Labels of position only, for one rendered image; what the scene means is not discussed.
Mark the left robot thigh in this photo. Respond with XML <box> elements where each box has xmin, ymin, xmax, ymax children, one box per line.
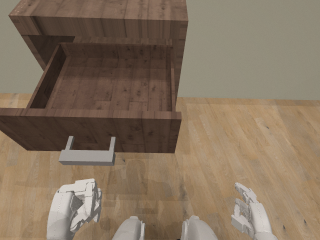
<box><xmin>112</xmin><ymin>218</ymin><xmax>146</xmax><ymax>240</ymax></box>

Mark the robot thigh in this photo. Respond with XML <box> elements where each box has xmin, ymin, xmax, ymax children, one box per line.
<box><xmin>181</xmin><ymin>218</ymin><xmax>218</xmax><ymax>240</ymax></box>
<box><xmin>112</xmin><ymin>218</ymin><xmax>146</xmax><ymax>240</ymax></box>

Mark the drawer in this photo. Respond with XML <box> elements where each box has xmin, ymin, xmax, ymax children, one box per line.
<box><xmin>0</xmin><ymin>42</ymin><xmax>182</xmax><ymax>154</ymax></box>

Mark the robot right hand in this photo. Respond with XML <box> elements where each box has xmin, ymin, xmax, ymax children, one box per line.
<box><xmin>231</xmin><ymin>182</ymin><xmax>273</xmax><ymax>239</ymax></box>

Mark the cabinet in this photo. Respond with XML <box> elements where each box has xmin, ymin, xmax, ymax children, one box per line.
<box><xmin>8</xmin><ymin>0</ymin><xmax>189</xmax><ymax>106</ymax></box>

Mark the handle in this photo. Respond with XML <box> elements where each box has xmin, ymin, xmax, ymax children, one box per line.
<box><xmin>58</xmin><ymin>136</ymin><xmax>116</xmax><ymax>166</ymax></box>

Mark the right robot thigh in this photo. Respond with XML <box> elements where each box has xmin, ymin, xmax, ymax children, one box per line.
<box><xmin>181</xmin><ymin>218</ymin><xmax>218</xmax><ymax>240</ymax></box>

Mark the robot left hand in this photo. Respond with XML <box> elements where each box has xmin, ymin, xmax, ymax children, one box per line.
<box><xmin>46</xmin><ymin>178</ymin><xmax>103</xmax><ymax>240</ymax></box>

